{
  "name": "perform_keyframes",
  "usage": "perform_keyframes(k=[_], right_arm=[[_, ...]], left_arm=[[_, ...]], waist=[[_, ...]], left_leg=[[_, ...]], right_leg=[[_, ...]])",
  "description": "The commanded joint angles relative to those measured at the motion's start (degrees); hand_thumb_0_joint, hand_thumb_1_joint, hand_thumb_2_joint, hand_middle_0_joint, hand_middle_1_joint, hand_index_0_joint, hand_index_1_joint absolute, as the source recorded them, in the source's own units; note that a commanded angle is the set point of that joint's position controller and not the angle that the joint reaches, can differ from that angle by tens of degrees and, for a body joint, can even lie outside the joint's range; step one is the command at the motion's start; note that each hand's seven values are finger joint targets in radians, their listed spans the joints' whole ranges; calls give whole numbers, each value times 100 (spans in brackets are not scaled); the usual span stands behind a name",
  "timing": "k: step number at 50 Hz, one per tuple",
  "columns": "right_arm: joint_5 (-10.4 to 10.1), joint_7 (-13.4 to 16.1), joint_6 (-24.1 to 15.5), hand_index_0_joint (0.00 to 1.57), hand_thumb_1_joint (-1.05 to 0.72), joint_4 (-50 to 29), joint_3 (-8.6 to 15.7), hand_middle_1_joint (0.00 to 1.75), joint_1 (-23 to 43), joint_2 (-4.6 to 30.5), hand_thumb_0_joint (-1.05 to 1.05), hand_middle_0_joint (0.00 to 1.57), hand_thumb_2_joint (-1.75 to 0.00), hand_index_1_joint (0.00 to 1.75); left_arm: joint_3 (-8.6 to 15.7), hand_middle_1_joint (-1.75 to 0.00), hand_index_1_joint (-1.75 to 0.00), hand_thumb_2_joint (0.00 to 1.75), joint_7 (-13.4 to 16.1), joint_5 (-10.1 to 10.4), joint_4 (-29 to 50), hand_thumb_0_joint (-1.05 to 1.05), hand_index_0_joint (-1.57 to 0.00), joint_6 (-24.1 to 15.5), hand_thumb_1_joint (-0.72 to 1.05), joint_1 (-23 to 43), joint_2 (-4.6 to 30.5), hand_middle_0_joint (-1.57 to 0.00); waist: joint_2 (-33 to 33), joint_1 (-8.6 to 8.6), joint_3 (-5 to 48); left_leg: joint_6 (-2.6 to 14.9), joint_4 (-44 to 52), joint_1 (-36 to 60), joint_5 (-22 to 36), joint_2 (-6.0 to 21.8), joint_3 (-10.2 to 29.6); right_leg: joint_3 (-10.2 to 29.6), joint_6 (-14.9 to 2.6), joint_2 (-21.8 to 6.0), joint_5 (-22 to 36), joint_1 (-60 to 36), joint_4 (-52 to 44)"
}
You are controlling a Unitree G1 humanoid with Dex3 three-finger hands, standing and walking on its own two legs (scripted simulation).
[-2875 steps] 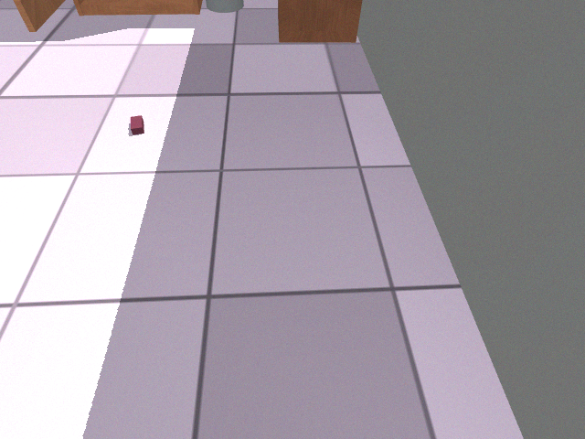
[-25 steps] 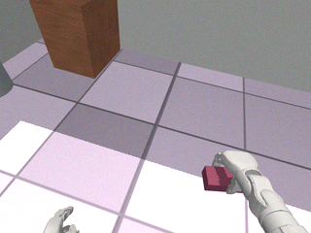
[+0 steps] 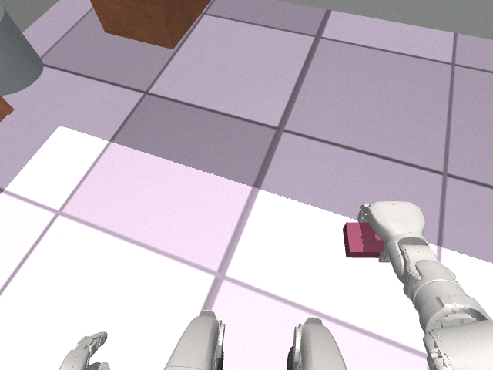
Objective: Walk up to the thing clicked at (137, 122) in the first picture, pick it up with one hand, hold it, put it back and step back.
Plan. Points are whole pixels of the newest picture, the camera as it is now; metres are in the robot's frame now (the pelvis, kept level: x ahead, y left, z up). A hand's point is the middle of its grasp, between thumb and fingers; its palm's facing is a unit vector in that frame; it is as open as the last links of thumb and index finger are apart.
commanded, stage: crouch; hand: right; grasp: from above
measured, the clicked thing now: (376, 240) +0.38 -0.22 -0.15
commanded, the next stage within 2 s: lower in 1.40 s
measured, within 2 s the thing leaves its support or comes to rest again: neither
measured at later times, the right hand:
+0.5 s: hand (354, 248) +0.43 -0.24 -0.35, palm faces -0.47 -0.01 -0.88, open 8.8 cm
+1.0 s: hand (347, 248) +0.46 -0.24 -0.45, palm faces -0.47 +0.00 -0.88, open 8.8 cm
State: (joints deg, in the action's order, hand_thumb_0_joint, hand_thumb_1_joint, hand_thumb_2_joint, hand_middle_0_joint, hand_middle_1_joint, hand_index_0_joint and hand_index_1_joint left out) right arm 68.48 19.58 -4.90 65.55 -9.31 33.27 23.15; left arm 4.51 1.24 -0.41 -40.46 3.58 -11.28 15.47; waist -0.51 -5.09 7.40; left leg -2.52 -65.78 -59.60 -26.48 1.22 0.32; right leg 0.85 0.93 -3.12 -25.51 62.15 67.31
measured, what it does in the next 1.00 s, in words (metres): lowers itself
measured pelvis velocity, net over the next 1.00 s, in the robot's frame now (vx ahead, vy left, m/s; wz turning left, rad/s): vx -0.03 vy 0.00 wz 0.09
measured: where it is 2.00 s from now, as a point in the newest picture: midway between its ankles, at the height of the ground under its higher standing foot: outside the picture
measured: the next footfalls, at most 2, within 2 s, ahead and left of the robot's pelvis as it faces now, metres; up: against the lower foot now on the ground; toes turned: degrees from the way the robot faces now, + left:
none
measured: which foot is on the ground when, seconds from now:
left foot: down 0.00-1.00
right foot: down 0.00-1.00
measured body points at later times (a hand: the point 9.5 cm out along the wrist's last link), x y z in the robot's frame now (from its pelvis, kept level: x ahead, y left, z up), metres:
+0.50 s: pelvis -0.03 -0.01 -0.19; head +0.19 -0.04 +0.20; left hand +0.00 +0.26 -0.31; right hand +0.45 -0.23 -0.30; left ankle +0.04 +0.15 -0.64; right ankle +0.06 -0.13 -0.64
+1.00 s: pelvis -0.03 +0.00 -0.28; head +0.22 -0.04 +0.09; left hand -0.01 +0.28 -0.39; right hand +0.48 -0.24 -0.40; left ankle +0.04 +0.15 -0.64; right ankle +0.06 -0.13 -0.64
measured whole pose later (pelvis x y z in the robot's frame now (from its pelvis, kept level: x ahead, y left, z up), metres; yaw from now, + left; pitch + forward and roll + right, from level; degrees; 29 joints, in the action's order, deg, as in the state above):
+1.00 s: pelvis -0.03 +0.00 -0.28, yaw +5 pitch +37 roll +7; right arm 72.9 18.9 -10.2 80.2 4.1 56.8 41.2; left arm -0.2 -7.1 -7.0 -41.6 -2.1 -9.2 14.8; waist 0.1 -13.7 4.5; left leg -3.6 -122.8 -120.1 -40.0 -0.8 -1.5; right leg 7.8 1.1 -2.4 -38.4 125.4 126.3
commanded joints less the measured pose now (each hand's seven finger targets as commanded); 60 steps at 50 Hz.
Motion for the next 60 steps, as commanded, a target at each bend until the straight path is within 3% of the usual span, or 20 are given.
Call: perform_keyframes(k=[1,7,10,12,15,17,20,25,30,31,33,39,41,43,47,51,53,56,58,60], right_arm=[[-106,430,190,110,-71,-378,457,50,2543,1180,0,107,-54,47],[-174,322,295,108,-70,-471,685,51,3056,1571,0,104,-55,47],[-124,207,250,107,-69,-417,747,52,3270,1702,0,103,-53,47],[-98,182,243,106,-68,-48,948,50,3128,1988,0,102,-52,45],[-97,104,133,105,-67,177,880,50,3274,1839,0,100,-51,45],[-83,89,42,104,-68,242,980,49,3346,2020,0,98,-46,43],[0,126,-140,104,-67,36,1156,52,3583,2343,0,97,-48,45],[155,245,-395,106,-70,-263,1234,53,4127,2445,0,100,-50,47],[334,351,-401,108,-71,-148,1441,48,4072,2716,0,103,-50,44],[347,363,-408,109,-73,-185,1491,50,4107,2838,0,104,-51,45],[350,347,-394,110,-75,29,1426,52,4063,2696,0,105,-53,47],[327,289,-388,110,-75,352,1543,52,4101,3008,0,105,-52,47],[300,228,-409,110,-76,424,1430,52,4085,2813,0,105,-50,47],[327,189,-453,109,-74,483,1559,51,4143,3118,0,103,-47,45],[336,125,-527,109,-75,649,1486,51,4202,3117,0,103,-45,44],[430,144,-657,109,-76,416,1643,50,4633,3495,0,102,-42,43],[494,184,-667,110,-75,829,1584,48,4457,3382,0,103,-43,42],[533,255,-732,110,-76,977,1629,51,4483,3527,0,103,-43,44],[541,313,-746,111,-77,781,1715,51,4792,3775,0,103,-42,43],[574,377,-722,113,-80,893,1763,53,4792,3847,0,106,-45,46]], left_arm=[[271,-30,-30,90,90,-125,262,0,-20,-287,90,-613,850,-20],[284,-30,-30,90,123,-197,197,0,-20,-423,90,-743,903,-20],[256,-30,-30,90,107,-233,151,0,-20,-458,90,-744,918,-20],[234,-30,-30,90,83,-253,162,0,-20,-457,90,-765,987,-20],[190,-30,-30,90,17,-296,116,0,-20,-501,89,-810,984,-20],[162,-30,-30,90,-43,-315,104,0,-20,-556,89,-855,995,-20],[97,-30,-30,90,-113,-354,63,0,-20,-619,89,-942,1047,-20],[71,-30,-30,90,-265,-465,-38,0,-20,-695,90,-1058,1087,-20],[90,-30,-30,90,-451,-562,-95,0,-20,-710,90,-1192,1186,-20],[85,-30,-30,90,-487,-574,-89,0,-20,-703,90,-1214,1178,-20],[57,-30,-30,90,-542,-617,-90,0,-20,-694,90,-1190,1155,-20],[41,-30,-30,90,-652,-638,-60,0,-20,-655,90,-1127,1185,-20],[7,-30,-30,90,-697,-654,-55,0,-20,-640,90,-1131,1174,-20],[15,-30,-30,90,-721,-647,-70,0,-20,-616,90,-1116,1219,-20],[-53,-30,-30,90,-767,-666,-67,0,-20,-575,90,-1059,1233,-20],[-78,-30,-30,90,-778,-669,-47,0,-20,-533,90,-1025,1343,-20],[-140,-30,-30,90,-789,-701,-68,0,-20,-523,90,-1044,1344,-20],[-239,-30,-30,90,-796,-746,-100,0,-20,-529,90,-1090,1365,-20],[-259,-30,-30,90,-790,-752,-110,0,-20,-540,90,-1063,1365,-20],[-291,-30,-30,90,-780,-779,-119,0,-20,-553,90,-1096,1401,-20]], waist=[[-458,-234,2740],[-756,-292,3720],[-1042,-372,3684],[-897,-391,3521],[-806,-577,3349],[-699,-622,3427],[-976,-632,3846],[-1564,-740,4290],[-1858,-695,4645],[-1874,-703,4645],[-1817,-782,4383],[-1510,-821,4002],[-1411,-881,3821],[-1375,-846,3873],[-1391,-905,3583],[-1867,-855,3874],[-1716,-959,3571],[-1519,-1056,3498],[-1815,-960,3750],[-1871,-1010,3674]], left_leg=[[373,-62,-378,694,-231,-233],[433,-1080,-1203,358,-207,-299],[457,-1548,-1906,112,-203,-382],[467,-1773,-2278,-192,-193,-423],[469,-2117,-2899,-467,-192,-460],[455,-2329,-3107,-527,-172,-474],[457,-2692,-3292,-336,-156,-480],[456,-3234,-3714,43,-137,-536],[445,-3679,-3947,557,-150,-590],[430,-3707,-3917,641,-164,-581],[419,-3810,-3978,644,-173,-595],[382,-3975,-3950,406,-246,-589],[383,-4077,-4019,330,-259,-632],[381,-4194,-3996,361,-290,-650],[382,-4386,-4212,221,-290,-666],[453,-4743,-4649,144,-303,-777],[434,-4757,-4752,6,-311,-806],[392,-4765,-4670,-23,-330,-817],[417,-4877,-4675,-4,-349,-805],[409,-4944,-4783,-64,-334,-844]], right_leg=[[-47,-90,246,592,-791,213],[108,-87,208,205,-92,1030],[248,-70,185,-65,307,1326],[393,-67,190,-448,634,1464],[432,-117,199,-785,1199,1880],[466,-153,216,-862,1457,2167],[381,-150,244,-587,1620,2581],[339,-106,211,-63,1462,3160],[301,-90,174,824,1168,3695],[237,-114,174,904,1235,3851],[200,-131,183,831,1578,4005],[79,-219,181,238,2522,4382],[107,-216,183,147,2697,4434],[114,-226,172,151,2842,4554],[103,-216,182,-34,3196,4732],[243,-138,157,-28,2912,4802],[226,-161,175,-257,3184,4896],[171,-211,199,-347,3440,5112],[131,-196,198,-308,3403,5174],[141,-188,189,-379,3431,5240]])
